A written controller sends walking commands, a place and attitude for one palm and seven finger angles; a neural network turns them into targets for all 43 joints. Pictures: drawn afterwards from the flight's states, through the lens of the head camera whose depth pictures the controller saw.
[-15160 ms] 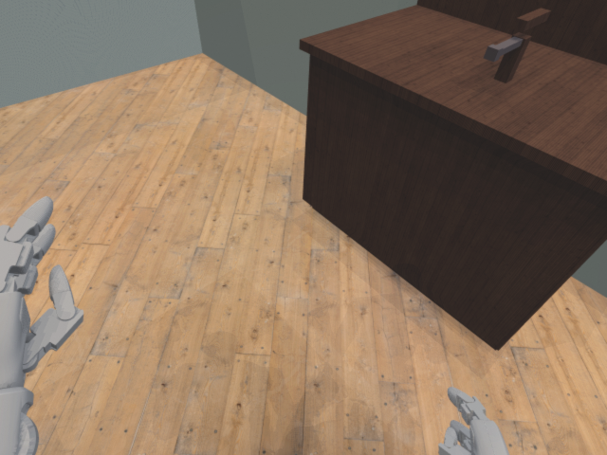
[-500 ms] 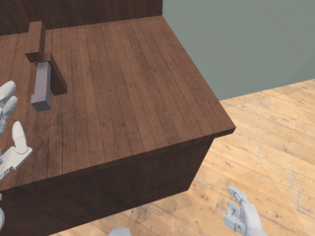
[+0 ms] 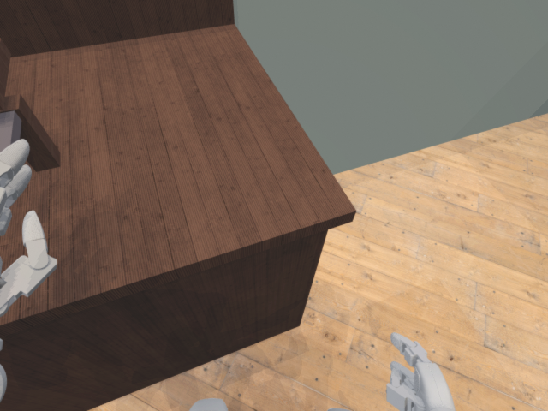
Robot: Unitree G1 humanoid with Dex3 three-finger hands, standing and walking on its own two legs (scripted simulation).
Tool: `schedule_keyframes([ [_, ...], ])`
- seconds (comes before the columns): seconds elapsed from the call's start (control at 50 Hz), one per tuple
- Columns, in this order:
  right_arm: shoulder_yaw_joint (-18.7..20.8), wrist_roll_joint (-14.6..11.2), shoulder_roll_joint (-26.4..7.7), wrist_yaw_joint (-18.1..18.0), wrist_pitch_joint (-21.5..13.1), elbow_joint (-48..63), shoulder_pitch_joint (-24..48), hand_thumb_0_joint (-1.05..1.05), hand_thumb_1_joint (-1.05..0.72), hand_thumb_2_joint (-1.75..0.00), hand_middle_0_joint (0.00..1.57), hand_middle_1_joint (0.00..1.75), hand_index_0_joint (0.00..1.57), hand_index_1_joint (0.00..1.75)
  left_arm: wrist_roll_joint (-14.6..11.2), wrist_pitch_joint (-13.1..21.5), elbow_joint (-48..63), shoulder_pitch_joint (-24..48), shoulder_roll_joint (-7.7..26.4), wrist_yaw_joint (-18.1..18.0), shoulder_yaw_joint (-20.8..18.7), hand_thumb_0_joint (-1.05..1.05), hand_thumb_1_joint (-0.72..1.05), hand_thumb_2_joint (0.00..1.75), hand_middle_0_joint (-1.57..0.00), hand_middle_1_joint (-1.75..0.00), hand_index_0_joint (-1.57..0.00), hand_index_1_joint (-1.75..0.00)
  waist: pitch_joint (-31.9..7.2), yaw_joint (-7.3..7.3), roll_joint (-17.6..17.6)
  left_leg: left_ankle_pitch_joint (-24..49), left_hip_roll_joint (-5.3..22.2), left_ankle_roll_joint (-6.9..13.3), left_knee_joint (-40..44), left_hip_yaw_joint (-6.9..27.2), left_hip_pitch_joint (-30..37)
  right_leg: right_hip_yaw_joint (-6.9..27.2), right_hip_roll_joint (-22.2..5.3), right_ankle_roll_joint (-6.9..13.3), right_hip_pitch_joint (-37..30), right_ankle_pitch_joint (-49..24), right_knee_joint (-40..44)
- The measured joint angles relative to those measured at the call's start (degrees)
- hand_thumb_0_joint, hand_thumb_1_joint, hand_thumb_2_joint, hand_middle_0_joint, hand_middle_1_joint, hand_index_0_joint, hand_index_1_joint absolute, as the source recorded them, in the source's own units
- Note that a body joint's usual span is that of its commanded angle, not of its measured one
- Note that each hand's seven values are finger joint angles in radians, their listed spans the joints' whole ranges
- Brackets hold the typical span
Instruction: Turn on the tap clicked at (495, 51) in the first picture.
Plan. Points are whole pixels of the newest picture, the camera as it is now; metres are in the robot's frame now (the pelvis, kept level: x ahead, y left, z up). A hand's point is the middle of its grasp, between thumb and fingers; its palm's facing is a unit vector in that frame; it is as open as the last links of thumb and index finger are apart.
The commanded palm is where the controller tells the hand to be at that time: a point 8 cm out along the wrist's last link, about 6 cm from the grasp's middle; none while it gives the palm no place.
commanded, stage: come to a stop and stand still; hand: left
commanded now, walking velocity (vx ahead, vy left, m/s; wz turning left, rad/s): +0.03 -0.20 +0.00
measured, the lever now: out of the picture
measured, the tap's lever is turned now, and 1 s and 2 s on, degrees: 0 0 0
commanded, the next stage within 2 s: look again from close up in 1.32 s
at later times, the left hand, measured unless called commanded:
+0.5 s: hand (107, 265) +0.23 +0.18 +0.18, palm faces +0.37 -0.82 -0.43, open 7.4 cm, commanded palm +0.17 +0.23 +0.19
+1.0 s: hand (27, 253) +0.23 +0.26 +0.18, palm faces +0.36 -0.87 -0.34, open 7.4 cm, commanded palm +0.18 +0.28 +0.19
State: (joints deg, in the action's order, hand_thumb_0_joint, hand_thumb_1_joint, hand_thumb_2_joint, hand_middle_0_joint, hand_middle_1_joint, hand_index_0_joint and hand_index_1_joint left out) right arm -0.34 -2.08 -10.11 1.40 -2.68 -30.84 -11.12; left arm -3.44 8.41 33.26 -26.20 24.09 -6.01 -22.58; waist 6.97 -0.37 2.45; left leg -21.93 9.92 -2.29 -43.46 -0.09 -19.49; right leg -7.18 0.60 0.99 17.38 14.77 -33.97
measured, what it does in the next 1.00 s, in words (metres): steps on the spot: left foot, then left foot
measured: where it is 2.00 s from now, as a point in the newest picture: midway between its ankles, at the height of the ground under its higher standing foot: outside the picture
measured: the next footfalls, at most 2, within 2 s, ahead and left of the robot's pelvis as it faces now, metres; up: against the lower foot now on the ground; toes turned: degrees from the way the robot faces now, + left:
left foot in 0.08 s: +0.04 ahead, +0.13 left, +0.00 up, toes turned +3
left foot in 0.50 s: +0.05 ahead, +0.08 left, +0.00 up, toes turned +0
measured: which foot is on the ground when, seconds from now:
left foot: up 0.00-0.06, down 0.08-0.22, up 0.24-0.48, down 0.50-1.00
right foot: down 0.00-1.00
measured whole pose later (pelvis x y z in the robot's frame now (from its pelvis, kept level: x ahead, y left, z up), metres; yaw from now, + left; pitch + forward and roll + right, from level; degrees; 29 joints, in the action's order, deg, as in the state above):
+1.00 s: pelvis +0.00 +0.01 +0.02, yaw -3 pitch -2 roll -1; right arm -1.9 -0.4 -10.0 -1.0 -8.4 -32.7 -13.7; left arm -2.7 13.4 23.7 -21.7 22.2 -5.5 -21.4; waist 2.9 2.2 -3.3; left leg -15.1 -2.2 4.3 -27.8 -4.4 -11.3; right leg -1.8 -1.7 -1.2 13.2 11.2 -26.2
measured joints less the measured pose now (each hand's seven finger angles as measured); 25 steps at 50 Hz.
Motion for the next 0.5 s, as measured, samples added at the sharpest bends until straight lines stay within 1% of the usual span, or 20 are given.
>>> schedule_keyframes([
  [0.04,0.2,-0.2,-0.2,-0.4,0.6,-1.3,0.5,0.01,-0.91,-0.9,0.2,0.3,0.2,0.3,-0.9,-0.5,0.0,-0.6,-0.7,-0.2,0.4,0.01,0.89,0.9,-0.21,-0.3,-0.21,-0.31,-0.7,0.06,-1.2,-1.3,-2.6,0.9,-0.9,-0.2,0.2,0.7,-0.1,0.5,0.8,0.9,-0.9],
  [0.06,0.1,-0.2,-0.4,-0.7,0.9,-1.4,0.4,0.01,-0.91,-0.9,0.2,0.3,0.2,0.3,-1.3,-0.8,0.3,-1.4,-0.9,-0.4,0.4,0.01,0.89,0.9,-0.21,-0.3,-0.21,-0.31,-1.2,-0.06,-1.7,-0.8,-3.7,1.4,1.9,-0.8,1.4,1.0,-0.1,0.6,1.2,1.1,-1.1],
  [0.08,0.1,0.0,-0.5,-1.2,1.0,-1.3,0.3,0.01,-0.91,-0.9,0.2,0.3,0.2,0.3,-1.5,-1.0,0.8,-2.1,-0.7,-0.5,0.2,0.01,0.89,0.9,-0.21,-0.3,-0.21,-0.31,-1.6,-0.27,-2.4,0.3,-4.2,1.5,4.6,-1.1,2.4,1.3,-0.2,0.7,1.8,1.3,-1.7],
  [0.12,0.4,0.6,0.0,-1.9,1.2,-1.0,-0.3,0.02,-0.91,-0.9,0.2,0.3,0.2,0.3,-1.4,-1.2,0.8,-2.6,0.1,-0.7,-0.2,0.01,0.89,0.9,-0.22,-0.3,-0.21,-0.31,-1.7,-0.06,-4.1,1.5,-4.7,0.1,6.3,-1.7,3.3,2.3,-0.6,0.2,2.5,3.7,-3.9],
  [0.16,0.6,1.1,0.1,-2.1,1.1,-0.7,-1.1,0.02,-0.91,-0.9,0.2,0.3,0.2,0.3,-0.8,-1.5,0.4,-2.5,0.6,-0.8,-0.4,0.01,0.89,0.9,-0.22,-0.3,-0.21,-0.31,-1.8,-0.05,-4.3,2.4,-4.6,-1.1,7.9,-1.4,4.0,2.5,-0.5,-0.2,2.2,5.7,-4.6],
  [0.18,0.6,1.0,0.0,-2.0,0.9,-0.5,-1.6,0.02,-0.91,-0.9,0.2,0.3,0.2,0.3,-0.5,-1.5,0.3,-2.4,0.8,-0.9,-0.5,0.01,0.89,0.9,-0.22,-0.3,-0.21,-0.31,-1.9,-0.05,-4.0,2.6,-4.3,-1.5,8.2,-0.9,4.1,2.3,-0.5,-0.2,1.1,4.1,-2.1],
  [0.2,0.7,0.8,-0.4,-1.8,0.6,-0.4,-1.8,0.02,-0.91,-0.9,0.2,0.3,0.2,0.3,-0.1,-1.3,0.1,-2.2,0.7,-1.1,-0.5,0.01,0.89,0.9,-0.22,-0.31,-0.21,-0.31,-1.7,-0.06,-3.0,2.5,-3.6,-1.8,7.7,-0.2,4.0,1.3,0.0,0.5,0.0,0.7,0.0],
  [0.22,0.7,0.6,-0.8,-1.7,0.3,-0.7,-1.7,0.02,-0.91,-0.9,0.2,0.3,0.2,0.3,0.1,-1.1,-0.3,-1.8,0.3,-1.2,-0.3,0.01,0.89,0.9,-0.22,-0.3,-0.21,-0.31,-1.3,-0.32,-1.7,2.3,-2.8,-1.2,6.7,0.6,3.7,0.3,0.9,1.3,-1.0,-0.3,1.2],
  [0.24,0.8,0.4,-1.1,-1.5,0.1,-1.1,-1.6,0.02,-0.91,-0.9,0.2,0.3,0.2,0.3,0.1,-0.9,-0.6,-1.5,-0.1,-1.4,-0.1,0.01,0.89,0.9,-0.22,-0.3,-0.21,-0.31,-1.1,-0.44,-1.2,2.6,-2.7,-0.3,5.2,1.1,3.1,-0.1,1.3,2.1,-1.5,-0.1,1.8],
  [0.28,0.8,0.1,-1.5,-1.6,0.0,-2.0,-1.1,0.02,-0.91,-0.9,0.2,0.3,0.2,0.3,-0.3,-0.7,-1.4,-2.0,-1.3,-1.8,0.6,0.01,0.89,0.9,-0.21,-0.3,-0.21,-0.31,-1.6,-0.28,-1.5,0.9,-4.7,0.8,1.2,1.5,1.9,0.2,1.1,3.0,-2.1,0.2,3.1],
  [0.32,0.5,0.1,-2.0,-1.9,0.1,-2.5,-0.8,0.02,-0.91,-0.9,0.2,0.3,0.2,0.3,-0.4,-0.6,-2.4,-3.0,-2.4,-2.2,1.3,0.01,0.89,0.9,-0.21,-0.3,-0.21,-0.31,-2.3,-0.14,-2.1,-1.0,-6.8,1.7,-0.9,0.5,1.0,1.1,0.7,3.2,-2.6,-0.7,5.1],
  [0.34,0.4,0.2,-2.2,-2.2,0.0,-2.6,-0.6,0.02,-0.91,-0.9,0.2,0.3,0.2,0.3,-0.3,-0.5,-3.0,-3.6,-2.8,-2.4,1.6,0.01,0.89,0.9,-0.21,-0.3,-0.21,-0.31,-2.5,-0.15,-2.4,-1.0,-7.6,2.0,-0.5,-0.2,1.0,1.4,0.4,3.2,-2.9,-1.3,6.2],
  [0.38,0.2,0.4,-2.3,-2.7,-0.1,-2.6,-0.2,0.02,-0.91,-0.9,0.2,0.3,0.2,0.3,-0.1,-0.6,-4.0,-4.2,-2.8,-2.8,2.0,0.01,0.89,0.9,-0.21,-0.3,-0.21,-0.31,-2.7,-0.06,-3.0,0.1,-8.8,2.5,3.3,-1.7,2.0,2.0,-0.1,3.2,-3.3,-2.3,7.8],
  [0.42,0.3,0.6,-2.5,-3.0,-0.3,-2.3,-0.1,0.02,-0.91,-0.9,0.2,0.3,0.2,0.3,0.1,-0.9,-4.5,-4.0,-2.7,-3.1,2.4,0.01,0.89,0.9,-0.22,-0.3,-0.21,-0.31,-2.6,0.09,-3.4,3.1,-9.5,2.9,9.1,-2.6,3.9,2.1,-0.4,3.1,-3.7,-2.7,8.5],
  [0.46,0.7,0.6,-2.9,-3.2,-0.6,-1.7,-0.2,0.02,-0.91,-0.9,0.2,0.3,0.2,0.3,0.1,-1.0,-4.0,-3.5,-2.7,-3.3,2.9,0.01,0.89,0.9,-0.22,-0.3,-0.21,-0.31,-2.5,0.37,-3.0,6.4,-9.4,3.4,14.4,-2.6,6.0,1.7,-0.1,3.0,-3.7,-2.5,8.3],
  [0.48,0.9,0.6,-3.3,-3.3,-0.8,-1.4,-0.2,0.02,-0.91,-0.9,0.2,0.3,0.2,0.3,0.1,-1.0,-3.5,-3.3,-2.7,-3.4,3.1,0.01,0.89,0.9,-0.22,-0.31,-0.21,-0.31,-2.5,0.47,-2.3,8.2,-8.8,3.7,16.4,-2.2,6.9,1.3,0.4,3.0,-3.6,-2.3,7.9],
  [0.5,1.1,0.5,-3.6,-3.4,-0.9,-1.4,-0.1,0.02,-0.91,-0.9,0.2,0.3,0.2,0.3,0.2,-0.9,-3.1,-3.0,-2.7,-3.4,3.3,0.01,0.89,0.9,-0.22,-0.31,-0.21,-0.31,-2.5,0.54,-1.8,8.5,-8.3,3.3,17.2,-1.6,7.4,0.9,0.8,3.0,-3.4,-1.9,7.3],
])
